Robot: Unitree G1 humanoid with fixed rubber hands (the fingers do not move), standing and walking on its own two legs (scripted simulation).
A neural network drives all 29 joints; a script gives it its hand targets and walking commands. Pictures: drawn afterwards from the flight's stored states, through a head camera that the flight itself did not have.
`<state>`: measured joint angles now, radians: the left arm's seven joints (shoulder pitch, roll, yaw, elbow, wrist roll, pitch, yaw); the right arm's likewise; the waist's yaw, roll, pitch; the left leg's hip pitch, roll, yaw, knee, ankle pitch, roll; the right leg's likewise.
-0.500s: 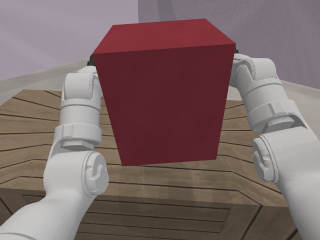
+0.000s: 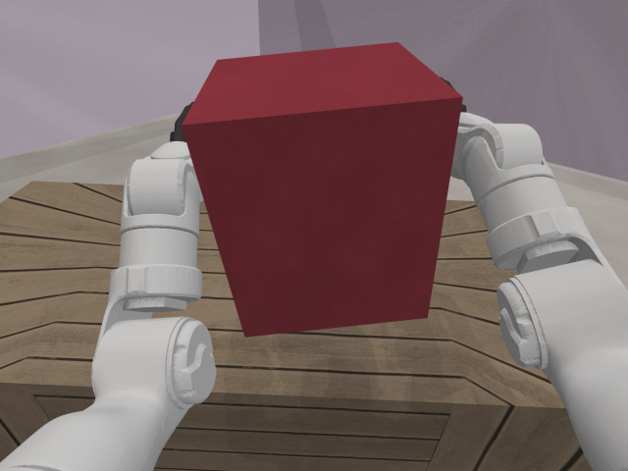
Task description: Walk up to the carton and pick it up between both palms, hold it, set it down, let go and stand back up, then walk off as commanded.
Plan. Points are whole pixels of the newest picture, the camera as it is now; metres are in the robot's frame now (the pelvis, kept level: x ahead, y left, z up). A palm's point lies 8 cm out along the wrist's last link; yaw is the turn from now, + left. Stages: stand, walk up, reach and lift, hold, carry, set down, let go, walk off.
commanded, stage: hold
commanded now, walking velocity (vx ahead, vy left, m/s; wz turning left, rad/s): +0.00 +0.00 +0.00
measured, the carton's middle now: (322, 188) +0.34 -0.01 +0.27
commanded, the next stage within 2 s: set down in 1.60 s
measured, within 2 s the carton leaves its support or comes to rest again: neither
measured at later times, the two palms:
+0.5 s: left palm (186, 154) +0.36 +0.14 +0.30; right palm (456, 131) +0.35 -0.16 +0.33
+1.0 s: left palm (180, 162) +0.37 +0.15 +0.29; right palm (439, 133) +0.37 -0.15 +0.32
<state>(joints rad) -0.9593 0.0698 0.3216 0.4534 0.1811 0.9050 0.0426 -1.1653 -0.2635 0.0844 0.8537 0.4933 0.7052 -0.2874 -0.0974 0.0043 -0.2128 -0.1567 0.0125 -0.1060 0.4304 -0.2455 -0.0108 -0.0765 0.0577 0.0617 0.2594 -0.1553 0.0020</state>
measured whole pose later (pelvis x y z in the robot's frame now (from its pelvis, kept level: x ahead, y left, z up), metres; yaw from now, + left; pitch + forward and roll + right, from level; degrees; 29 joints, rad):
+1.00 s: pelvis +0.00 +0.00 +0.00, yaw +1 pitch -1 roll -2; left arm -0.98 0.08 0.33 0.49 0.17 0.88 0.05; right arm -1.18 -0.26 0.06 0.88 0.48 0.70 -0.29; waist -0.09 0.00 -0.22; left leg -0.17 0.01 -0.12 0.43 -0.24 -0.01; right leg -0.08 0.06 0.05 0.26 -0.15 0.00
